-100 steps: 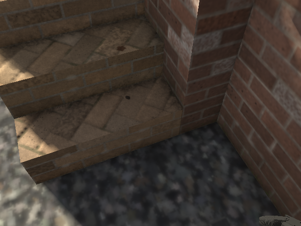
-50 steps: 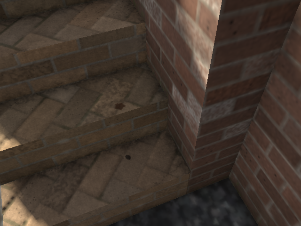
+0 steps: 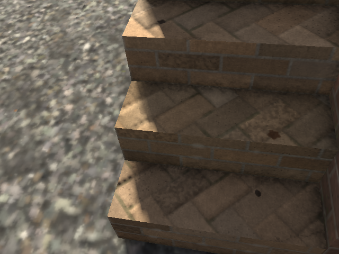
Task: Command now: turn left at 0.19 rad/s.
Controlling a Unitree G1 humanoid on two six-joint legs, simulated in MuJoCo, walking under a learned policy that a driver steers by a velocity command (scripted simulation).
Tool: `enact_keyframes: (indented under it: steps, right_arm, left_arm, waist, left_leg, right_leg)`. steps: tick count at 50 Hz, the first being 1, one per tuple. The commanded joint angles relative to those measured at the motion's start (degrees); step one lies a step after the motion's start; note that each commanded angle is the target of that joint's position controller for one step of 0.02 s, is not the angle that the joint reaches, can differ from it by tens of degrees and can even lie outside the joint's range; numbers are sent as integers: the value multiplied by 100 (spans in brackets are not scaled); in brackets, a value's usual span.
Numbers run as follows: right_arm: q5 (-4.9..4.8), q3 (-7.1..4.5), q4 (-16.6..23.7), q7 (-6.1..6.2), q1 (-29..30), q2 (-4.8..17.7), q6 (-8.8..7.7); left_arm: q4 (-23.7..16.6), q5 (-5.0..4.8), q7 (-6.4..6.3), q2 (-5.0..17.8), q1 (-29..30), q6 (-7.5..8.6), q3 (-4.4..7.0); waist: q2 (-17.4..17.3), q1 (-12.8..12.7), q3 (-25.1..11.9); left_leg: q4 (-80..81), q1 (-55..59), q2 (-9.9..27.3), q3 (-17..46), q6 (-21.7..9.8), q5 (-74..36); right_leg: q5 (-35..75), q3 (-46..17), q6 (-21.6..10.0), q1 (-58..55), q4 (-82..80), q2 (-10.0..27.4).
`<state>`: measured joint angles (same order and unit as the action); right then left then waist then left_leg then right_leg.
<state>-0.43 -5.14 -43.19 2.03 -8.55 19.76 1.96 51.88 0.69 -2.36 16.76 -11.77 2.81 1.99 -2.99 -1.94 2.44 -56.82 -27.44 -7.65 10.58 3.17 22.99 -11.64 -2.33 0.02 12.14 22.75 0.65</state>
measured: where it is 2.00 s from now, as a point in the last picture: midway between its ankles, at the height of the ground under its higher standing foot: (204, 134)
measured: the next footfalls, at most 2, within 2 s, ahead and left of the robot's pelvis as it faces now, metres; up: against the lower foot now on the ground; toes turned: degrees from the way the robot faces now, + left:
left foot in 0.14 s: +0.04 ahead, +0.16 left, +0.00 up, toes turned -4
left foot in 0.74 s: +0.29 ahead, +0.15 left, +0.00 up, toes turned +1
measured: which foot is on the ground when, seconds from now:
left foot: up 0.00-0.12, down 0.14-0.44, up 0.46-0.72, down 0.74-1.00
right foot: down 0.00-0.74, up 0.76-1.00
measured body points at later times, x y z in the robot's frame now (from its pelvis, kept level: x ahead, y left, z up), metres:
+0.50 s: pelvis +0.07 +0.01 -0.01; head +0.08 +0.00 +0.44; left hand +0.12 +0.29 -0.13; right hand +0.15 -0.26 -0.15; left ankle +0.00 +0.15 -0.72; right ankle +0.01 -0.12 -0.75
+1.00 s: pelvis +0.25 +0.07 +0.00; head +0.25 +0.08 +0.45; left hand +0.36 +0.32 -0.13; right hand +0.25 -0.19 -0.14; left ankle +0.25 +0.15 -0.75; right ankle +0.27 -0.05 -0.54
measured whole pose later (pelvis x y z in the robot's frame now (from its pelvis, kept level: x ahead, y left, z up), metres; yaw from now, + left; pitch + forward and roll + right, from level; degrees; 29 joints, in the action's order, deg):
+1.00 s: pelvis +0.25 +0.07 +0.00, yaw +0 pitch +0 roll +1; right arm 1.8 -1.4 -54.1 -1.4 -22.8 13.0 -2.9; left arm 49.5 1.8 -0.1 14.1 -11.8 1.8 1.6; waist 2.0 1.7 -1.4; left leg -23.2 -11.0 -3.9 -2.0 -4.5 12.4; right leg -16.9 0.7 -0.8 49.1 97.3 4.0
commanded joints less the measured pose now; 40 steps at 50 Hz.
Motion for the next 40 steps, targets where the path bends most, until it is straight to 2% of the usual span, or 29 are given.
enact_keyframes:
  steps: [1,3,5,7,8,9,10,11,12,14,17,18,19,20,21,22,23,24,25,27,29,31,33,34,36,37,38,39,40]
  right_arm:
    - [-8,29,255,-11,160,62,-76]
    - [17,110,276,-28,392,-58,-93]
    - [0,80,124,-31,225,78,-91]
    - [28,48,-100,7,-128,233,-46]
    - [444,114,-328,-6,-523,353,-116]
    - [416,39,-455,-30,-455,711,-166]
    - [204,46,-565,-77,-337,531,-192]
    - [159,54,-607,-98,-315,463,-223]
    - [165,49,-679,-105,-338,506,-223]
    - [185,29,-777,-114,-384,538,-202]
    - [148,10,-814,-168,-342,472,-229]
    - [-308,8,-607,-124,-201,363,-348]
    - [-312,28,-575,-119,-91,366,-423]
    - [-234,48,-506,-125,67,282,-486]
    - [-184,67,-442,-129,142,169,-544]
    - [-124,77,-349,-118,205,78,-621]
    - [-56,58,-256,-109,330,155,-703]
    - [-64,68,-129,-123,589,163,-782]
    - [-201,68,-67,-157,582,148,-780]
    - [-297,152,54,-224,728,-64,-729]
    - [-191,214,190,-266,953,-269,-724]
    - [-76,295,247,-343,841,-445,-717]
    - [-3,162,274,-281,592,-36,-654]
    - [-20,103,281,-236,369,85,-607]
    - [36,-85,-55,-155,-640,358,-494]
    - [71,-167,-325,-112,-1567,470,-423]
    - [73,-219,-405,-74,-1942,1024,-424]
    - [172,-167,-349,-156,-1942,1125,-464]
    - [55,-63,-294,-229,-1445,623,-519]
  left_arm:
    - [-286,-9,-9,635,174,82,33]
    - [-262,14,30,863,157,59,52]
    - [-236,-10,101,1080,70,51,94]
    - [-91,-22,202,760,-246,175,-45]
    - [-43,37,194,464,-201,89,-72]
    - [-146,-16,209,332,-345,80,-92]
    - [-120,-9,165,352,-34,24,-112]
    - [-140,20,145,465,164,-32,-75]
    - [-188,36,149,408,264,-70,-67]
    - [-232,46,181,293,237,-112,-82]
    - [-178,75,178,125,-8,11,-121]
    - [-105,-208,145,435,-200,293,-58]
    - [-50,-273,165,393,-277,441,-74]
    - [-1,-242,192,383,-379,536,-82]
    - [80,-190,226,516,-525,586,-37]
    - [203,-170,254,806,-829,584,67]
    - [352,-163,275,1043,-1458,546,159]
    - [535,-132,308,1130,-2073,528,214]
    - [594,-52,317,950,-1966,529,161]
    - [496,3,291,597,-1502,473,78]
    - [351,-79,237,536,-1031,399,28]
    - [206,-155,154,808,-628,401,78]
    - [52,-213,181,1223,-437,447,226]
    - [22,-305,163,1179,-282,479,229]
    - [11,-272,167,891,-284,446,163]
    - [38,-190,154,682,-426,410,72]
    - [-142,101,148,-7,-759,371,-130]
    - [31,-186,180,-89,-1629,397,-147]
    - [-12,-319,240,519,-1199,403,5]
  waist:
    - [1103,25,-336]
    - [1331,-85,-264]
    - [1365,-40,-215]
    - [1014,108,-263]
    - [748,292,-443]
    - [71,-24,-522]
    - [-129,157,-610]
    - [-112,253,-418]
    - [-328,263,-342]
    - [-776,222,235]
    - [-696,73,554]
    - [-669,47,444]
    - [-637,-46,437]
    - [-450,-146,427]
    - [72,-200,307]
    - [899,-248,80]
    - [1569,-484,-151]
    - [2031,-782,-98]
    - [1522,-546,135]
    - [925,-332,415]
    - [867,-198,481]
    - [1034,22,260]
    - [1224,244,33]
    - [1234,478,-83]
    - [1067,954,-590]
    - [688,1343,-945]
    - [-1180,1051,-1227]
    - [-1883,670,-1756]
    - [-828,675,-912]
  left_leg:
    - [647,29,431,-232,254,-131]
    - [1776,748,664,-662,273,-93]
    - [2868,1501,581,-903,174,-676]
    - [4001,2568,734,-683,-88,-1910]
    - [4141,3145,1227,-207,-184,-2025]
    - [3718,3215,1574,166,-484,-2669]
    - [3725,2806,1365,72,-697,-1746]
    - [3876,2541,1237,102,-773,-1000]
    - [4050,2380,1245,243,-878,-188]
    - [4469,2007,1411,642,-1062,1124]
    - [4521,1757,1562,851,-1226,1037]
    - [4429,1839,1566,940,-1239,942]
    - [4271,1854,1544,871,-1227,542]
    - [3938,1733,1339,570,-1132,-232]
    - [3347,1578,976,45,-962,-1205]
    - [2429,1184,585,-540,-726,-1959]
    - [1500,208,364,-853,-496,-1931]
    - [329,-1097,244,-921,-387,332]
    - [-542,-1863,621,-700,-457,1275]
    - [-546,-2297,1221,-719,-634,674]
    - [503,-1525,1262,-973,-494,-198]
    - [1493,92,998,-1246,-336,-1095]
    - [1870,1249,678,-1281,-307,-1750]
    - [2195,1575,646,-1222,-404,-2048]
    - [2398,2715,456,-1371,-671,-1940]
    - [2439,3883,625,-1202,-767,-1934]
    - [2968,4378,2025,647,-1090,-2319]
    - [4235,4231,2919,3270,-2015,-621]
    - [4534,3485,2788,2988,-1972,1233]
  right_leg:
    - [1203,-827,-1004,-648,-610,1079]
    - [1012,-706,-941,-379,-617,1018]
    - [988,-719,-886,-110,-491,982]
    - [762,-669,-478,287,-526,857]
    - [1095,-608,-104,444,-331,701]
    - [531,-249,69,510,-447,325]
    - [138,-8,138,51,-378,175]
    - [-262,162,161,30,10,36]
    - [-642,322,154,91,326,-61]
    - [-1085,463,64,552,708,-128]
    - [-1041,460,-133,445,619,-53]
    - [-1100,371,-213,392,742,-91]
    - [-971,278,-315,334,560,-6]
    - [-790,173,-382,84,313,42]
    - [-421,-26,-406,-344,98,107]
    - [243,-574,-497,-999,-146,341]
    - [996,-1448,-810,-2044,-444,826]
    - [1824,-2482,-1307,-2879,-844,1633]
    - [1945,-2609,-1530,-2970,-816,2099]
    - [1843,-1785,-1289,-2763,-1026,1957]
    - [1692,-1095,-947,-1927,-1394,1522]
    - [1792,-348,-752,-757,-1513,1069]
    - [2514,-317,-823,-298,-1487,1117]
    - [2800,-261,-758,-296,-1241,1148]
    - [3266,89,-526,-105,134,902]
    - [2795,219,-338,685,1450,650]
    - [-1304,370,-7,1664,3579,64]
    - [-2459,-304,-55,2359,5132,-273]
    - [-2023,-378,-130,2986,5797,140]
